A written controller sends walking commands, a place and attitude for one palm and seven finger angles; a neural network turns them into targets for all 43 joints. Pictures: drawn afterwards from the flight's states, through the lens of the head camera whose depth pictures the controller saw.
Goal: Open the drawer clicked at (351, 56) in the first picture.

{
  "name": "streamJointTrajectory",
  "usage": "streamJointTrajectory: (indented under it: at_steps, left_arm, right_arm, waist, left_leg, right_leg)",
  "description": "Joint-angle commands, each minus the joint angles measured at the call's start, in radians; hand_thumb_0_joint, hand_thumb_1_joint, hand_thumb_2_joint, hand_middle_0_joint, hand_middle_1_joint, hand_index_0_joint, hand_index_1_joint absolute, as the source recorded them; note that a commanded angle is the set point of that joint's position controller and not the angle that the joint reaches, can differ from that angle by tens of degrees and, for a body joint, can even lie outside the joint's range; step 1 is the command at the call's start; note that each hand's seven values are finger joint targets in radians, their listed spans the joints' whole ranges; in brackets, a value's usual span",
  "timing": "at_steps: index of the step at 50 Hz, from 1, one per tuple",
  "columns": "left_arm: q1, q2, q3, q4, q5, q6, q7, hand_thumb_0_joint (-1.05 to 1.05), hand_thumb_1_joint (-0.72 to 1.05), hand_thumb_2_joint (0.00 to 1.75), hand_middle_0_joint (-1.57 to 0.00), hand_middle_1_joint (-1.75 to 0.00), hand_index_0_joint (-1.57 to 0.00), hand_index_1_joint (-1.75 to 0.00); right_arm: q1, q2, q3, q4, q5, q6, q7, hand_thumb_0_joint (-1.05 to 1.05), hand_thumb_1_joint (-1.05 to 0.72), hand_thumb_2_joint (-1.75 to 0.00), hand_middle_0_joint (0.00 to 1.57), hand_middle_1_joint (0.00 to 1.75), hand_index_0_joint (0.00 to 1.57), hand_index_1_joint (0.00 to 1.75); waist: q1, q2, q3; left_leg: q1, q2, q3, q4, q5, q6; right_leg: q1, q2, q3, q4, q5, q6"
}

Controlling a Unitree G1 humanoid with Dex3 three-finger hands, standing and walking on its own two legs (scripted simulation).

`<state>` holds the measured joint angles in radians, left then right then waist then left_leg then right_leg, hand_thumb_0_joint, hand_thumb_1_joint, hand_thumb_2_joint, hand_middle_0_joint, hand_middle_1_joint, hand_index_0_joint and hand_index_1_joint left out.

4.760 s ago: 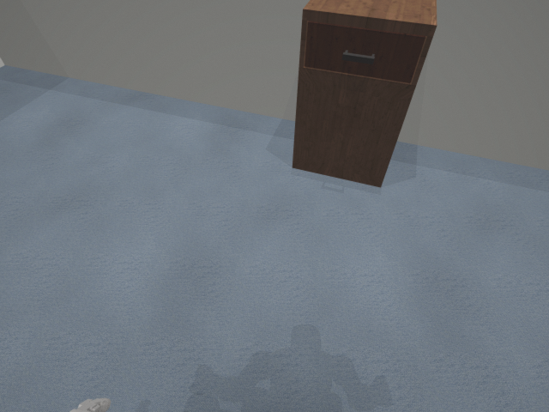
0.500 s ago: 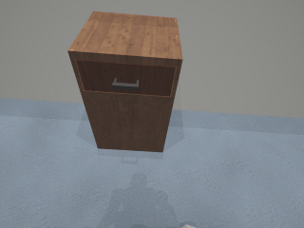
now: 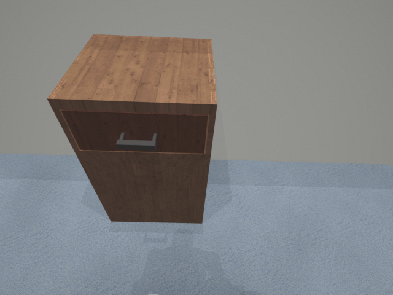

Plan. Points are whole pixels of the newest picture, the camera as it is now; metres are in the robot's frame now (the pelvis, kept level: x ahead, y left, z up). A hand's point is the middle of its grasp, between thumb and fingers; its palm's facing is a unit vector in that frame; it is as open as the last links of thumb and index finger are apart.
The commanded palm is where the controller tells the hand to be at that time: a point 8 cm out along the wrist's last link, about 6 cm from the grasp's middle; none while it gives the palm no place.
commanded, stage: come to a stop and stand still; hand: left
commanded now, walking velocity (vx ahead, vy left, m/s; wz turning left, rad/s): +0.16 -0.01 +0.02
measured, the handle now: (137, 140) +0.58 +0.22 -0.09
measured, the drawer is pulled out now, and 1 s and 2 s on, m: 0.00 0.00 0.00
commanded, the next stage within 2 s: look again from close up in 1.62 s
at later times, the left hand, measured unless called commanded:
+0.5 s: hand out of the picture +0.11 +0.17 -0.17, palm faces +0.01 -0.96 -0.27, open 7.3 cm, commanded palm none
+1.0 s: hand out of the picture +0.04 +0.16 -0.16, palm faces +0.08 -0.96 -0.26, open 7.3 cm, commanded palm none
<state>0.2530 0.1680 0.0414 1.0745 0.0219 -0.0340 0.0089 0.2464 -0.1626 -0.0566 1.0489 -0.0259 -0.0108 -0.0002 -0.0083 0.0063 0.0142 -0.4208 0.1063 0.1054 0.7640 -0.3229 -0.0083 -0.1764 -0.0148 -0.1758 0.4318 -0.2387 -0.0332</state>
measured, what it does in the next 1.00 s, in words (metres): steps on the spot: left foot, then right foot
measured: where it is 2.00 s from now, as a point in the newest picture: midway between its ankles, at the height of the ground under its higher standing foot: outside the picture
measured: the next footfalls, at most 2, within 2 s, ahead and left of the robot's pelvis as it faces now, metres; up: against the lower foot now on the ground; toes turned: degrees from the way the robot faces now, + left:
left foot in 0.06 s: +0.12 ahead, +0.11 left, +0.00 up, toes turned +9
right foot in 0.50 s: +0.09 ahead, -0.13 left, +0.00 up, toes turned +3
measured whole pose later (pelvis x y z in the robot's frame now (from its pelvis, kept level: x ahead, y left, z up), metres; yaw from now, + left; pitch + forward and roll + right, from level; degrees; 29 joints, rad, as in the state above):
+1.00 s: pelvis +0.03 -0.04 +0.01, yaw -1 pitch +1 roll +2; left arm 0.27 0.19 0.05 1.03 0.03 0.03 0.02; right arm 0.19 -0.23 -0.05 1.01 -0.02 0.05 0.00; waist 0.05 -0.01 0.03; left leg -0.24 0.03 0.02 0.61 -0.35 -0.03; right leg -0.27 -0.08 -0.08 0.44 -0.18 -0.01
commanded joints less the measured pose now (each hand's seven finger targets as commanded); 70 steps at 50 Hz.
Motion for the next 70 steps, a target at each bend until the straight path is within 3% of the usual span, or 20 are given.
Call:
streamJointTrajectory:
  at_steps: [1,2,4,9,14,20,23,25,26,27,29,35,45,48,50,52,53,55,62,70]
  left_arm:
    - [0.034,0.121,0.024,-0.027,-0.005,-0.009,0.002,0.00,0.90,0.90,-0.20,-0.30,-0.20,-0.30]
    - [0.041,0.099,0.018,-0.027,-0.005,-0.002,0.000,0.00,0.90,0.90,-0.20,-0.30,-0.20,-0.30]
    - [0.068,0.016,-0.001,-0.044,-0.014,0.004,0.001,0.00,0.90,0.90,-0.20,-0.30,-0.20,-0.30]
    - [0.104,0.037,-0.009,0.013,-0.013,0.039,0.019,0.00,0.90,0.90,-0.20,-0.30,-0.20,-0.30]
    - [0.057,0.058,0.016,-0.044,-0.002,0.073,0.022,0.00,0.90,0.90,-0.20,-0.30,-0.20,-0.30]
    - [0.041,0.045,0.024,-0.079,-0.007,0.075,0.020,0.00,0.90,0.90,-0.20,-0.30,-0.20,-0.30]
    - [0.100,0.068,0.025,-0.058,-0.002,0.052,0.023,0.00,0.90,0.90,-0.20,-0.30,-0.20,-0.30]
    - [0.061,0.201,0.036,-0.071,0.010,0.028,0.031,0.00,0.90,0.90,-0.20,-0.30,-0.20,-0.30]
    - [0.091,0.224,0.035,-0.082,0.005,0.034,0.028,0.00,0.90,0.90,-0.20,-0.30,-0.20,-0.30]
    - [0.066,0.215,0.040,-0.076,0.006,0.034,0.034,0.00,0.90,0.90,-0.20,-0.30,-0.20,-0.30]
    - [-0.015,0.182,0.035,-0.101,0.004,0.036,0.035,0.00,0.90,0.90,-0.20,-0.30,-0.20,-0.30]
    - [0.025,0.189,0.049,-0.116,0.001,0.030,0.043,0.00,0.90,0.90,-0.20,-0.30,-0.20,-0.30]
    - [0.037,0.220,0.053,-0.104,0.016,0.035,0.023,0.00,0.90,0.90,-0.20,-0.30,-0.20,-0.30]
    - [0.014,0.213,0.049,-0.086,0.012,0.042,0.020,0.00,0.90,0.90,-0.20,-0.30,-0.20,-0.30]
    - [-0.012,0.177,0.035,-0.076,-0.002,0.050,0.020,0.00,0.90,0.90,-0.20,-0.30,-0.20,-0.30]
    - [0.012,0.095,0.015,-0.079,-0.008,0.055,0.012,0.00,0.90,0.90,-0.20,-0.30,-0.20,-0.30]
    - [0.024,0.068,0.009,-0.080,-0.006,0.047,0.010,0.00,0.90,0.90,-0.20,-0.30,-0.20,-0.30]
    - [0.020,0.068,-0.002,-0.039,0.005,0.057,0.009,0.00,0.90,0.90,-0.20,-0.30,-0.20,-0.30]
    - [0.071,0.095,-0.020,0.046,-0.009,0.026,0.016,0.00,0.90,0.90,-0.20,-0.30,-0.20,-0.30]
    - [0.070,0.067,-0.025,0.066,-0.012,0.029,0.026,0.00,0.90,0.90,-0.20,-0.30,-0.20,-0.30]
  right_arm:
    - [0.118,-0.027,0.012,-0.004,0.002,-0.025,0.005,0.00,-0.90,-0.90,0.20,0.30,0.20,0.30]
    - [0.160,-0.050,0.011,0.006,0.003,-0.033,0.002,0.00,-0.90,-0.90,0.20,0.30,0.20,0.30]
    - [0.212,-0.164,0.002,0.008,-0.005,-0.033,-0.018,0.00,-0.90,-0.90,0.20,0.30,0.20,0.30]
    - [0.023,-0.119,0.021,0.002,0.009,-0.021,-0.056,0.00,-0.90,-0.90,0.20,0.30,0.20,0.30]
    - [0.029,-0.182,-0.022,-0.005,0.009,0.013,-0.063,0.00,-0.90,-0.90,0.20,0.30,0.20,0.30]
    - [-0.062,-0.179,-0.036,-0.036,-0.001,0.028,-0.043,0.00,-0.90,-0.90,0.20,0.30,0.20,0.30]
    - [-0.063,-0.158,-0.034,-0.040,0.007,0.034,-0.027,0.00,-0.90,-0.90,0.20,0.30,0.20,0.30]
    - [-0.015,-0.053,-0.018,-0.064,0.019,0.035,-0.012,0.00,-0.90,-0.90,0.20,0.30,0.20,0.30]
    - [-0.061,-0.068,-0.019,-0.080,0.018,0.055,-0.015,0.00,-0.90,-0.90,0.20,0.30,0.20,0.30]
    - [-0.064,-0.073,-0.021,-0.086,0.014,0.071,-0.019,0.00,-0.90,-0.90,0.20,0.30,0.20,0.30]
    - [-0.037,-0.106,-0.029,-0.058,0.010,0.073,-0.014,0.00,-0.90,-0.90,0.20,0.30,0.20,0.30]
    - [-0.054,-0.127,-0.030,-0.077,0.001,0.079,0.002,0.00,-0.90,-0.90,0.20,0.30,0.20,0.30]
    - [-0.053,-0.107,-0.004,-0.096,0.012,0.050,0.006,0.00,-0.90,-0.90,0.20,0.30,0.20,0.30]
    - [0.018,-0.097,0.007,-0.071,0.014,0.037,-0.003,0.00,-0.90,-0.90,0.20,0.30,0.20,0.30]
    - [0.086,-0.102,0.015,-0.035,0.014,0.022,-0.009,0.00,-0.90,-0.90,0.20,0.30,0.20,0.30]
    - [0.076,-0.191,0.007,-0.050,0.004,0.014,-0.014,0.00,-0.90,-0.90,0.20,0.30,0.20,0.30]
    - [0.030,-0.217,0.009,-0.068,0.002,0.018,-0.017,0.00,-0.90,-0.90,0.20,0.30,0.20,0.30]
    - [-0.045,-0.172,0.020,-0.053,0.008,0.009,-0.025,0.00,-0.90,-0.90,0.20,0.30,0.20,0.30]
    - [0.060,-0.111,0.033,0.018,0.021,-0.009,-0.035,0.00,-0.90,-0.90,0.20,0.30,0.20,0.30]
    - [0.101,-0.086,0.044,0.063,0.020,-0.018,-0.044,0.00,-0.90,-0.90,0.20,0.30,0.20,0.30]
  waist:
    - [-0.025,-0.091,0.056]
    - [-0.041,0.007,0.044]
    - [-0.038,0.257,0.043]
    - [0.020,0.130,-0.007]
    - [-0.005,0.100,-0.066]
    - [0.013,0.201,-0.055]
    - [0.045,0.118,-0.059]
    - [0.017,-0.241,-0.037]
    - [0.063,-0.200,-0.034]
    - [0.044,-0.275,-0.020]
    - [0.020,-0.191,0.018]
    - [0.055,-0.141,-0.015]
    - [0.068,-0.203,-0.027]
    - [0.036,-0.213,-0.038]
    - [-0.001,-0.130,-0.019]
    - [0.013,0.139,0.013]
    - [0.038,0.138,0.039]
    - [0.047,0.236,0.088]
    - [0.024,-0.029,-0.007]
    - [0.022,0.019,0.031]
  left_leg:
    - [0.249,-0.035,0.041,-0.230,0.107,-0.002]
    - [0.332,-0.021,0.002,-0.289,0.102,0.001]
    - [0.320,0.270,-0.372,-0.502,0.254,0.136]
    - [0.320,0.227,-0.179,-0.440,0.870,0.170]
    - [0.413,0.254,-0.133,-0.393,0.957,0.197]
    - [0.306,0.219,-0.090,-0.378,0.683,0.162]
    - [0.222,0.133,-0.051,-0.284,0.406,0.085]
    - [0.047,-0.063,0.039,-0.067,-0.132,-0.018]
    - [0.062,-0.071,-0.060,0.071,-0.276,-0.008]
    - [0.038,-0.080,-0.100,0.175,-0.275,-0.006]
    - [-0.029,-0.080,-0.145,0.320,-0.159,-0.012]
    - [-0.096,-0.085,-0.162,0.344,-0.029,-0.045]
    - [0.061,-0.087,-0.080,-0.038,-0.090,-0.022]
    - [0.183,-0.098,-0.051,-0.214,-0.022,-0.010]
    - [0.351,-0.078,-0.056,-0.396,0.086,0.001]
    - [0.238,0.126,-0.289,-0.536,-0.033,0.065]
    - [0.100,0.167,-0.334,-0.570,-0.107,0.098]
    - [0.046,0.115,-0.293,-0.634,-0.147,0.096]
    - [0.241,0.007,-0.138,-0.419,0.283,0.032]
    - [0.247,0.009,-0.127,-0.436,0.340,0.026]
  right_leg:
    - [-0.170,-0.199,0.160,-0.151,-0.135,-0.090]
    - [-0.215,-0.162,0.141,-0.060,-0.153,-0.069]
    - [-0.266,-0.013,0.030,0.236,-0.229,0.021]
    - [-0.173,-0.075,0.152,0.340,-0.217,0.052]
    - [-0.264,-0.047,0.155,0.492,-0.227,0.061]
    - [-0.175,-0.046,0.130,0.350,-0.184,0.046]
    - [-0.009,-0.038,0.097,0.046,0.078,0.051]
    - [0.045,-0.319,0.406,-0.090,0.475,-0.040]
    - [-0.028,-0.394,0.437,-0.112,0.542,-0.116]
    - [-0.064,-0.381,0.464,-0.130,0.502,-0.136]
    - [-0.038,-0.327,0.391,-0.108,0.467,-0.130]
    - [0.066,-0.324,0.352,-0.127,0.319,-0.112]
    - [0.027,-0.282,0.349,-0.194,0.039,-0.119]
    - [-0.025,-0.246,0.306,-0.173,-0.003,-0.088]
    - [-0.166,-0.180,0.259,-0.114,-0.119,-0.030]
    - [-0.187,-0.061,0.132,0.060,-0.124,0.029]
    - [-0.135,-0.042,0.101,0.095,-0.105,0.039]
    - [-0.079,-0.051,0.110,0.142,-0.057,0.047]
    - [0.022,-0.097,0.178,-0.035,0.232,0.031]
    - [0.038,-0.094,0.166,-0.035,0.222,0.034]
